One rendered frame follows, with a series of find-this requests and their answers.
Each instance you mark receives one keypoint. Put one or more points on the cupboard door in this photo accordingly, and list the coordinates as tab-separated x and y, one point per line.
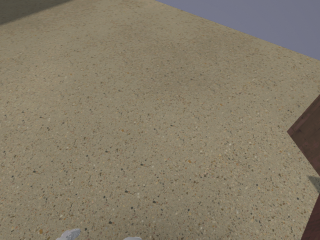
305	132

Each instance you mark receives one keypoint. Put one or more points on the left robot hand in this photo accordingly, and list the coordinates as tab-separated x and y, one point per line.
70	234

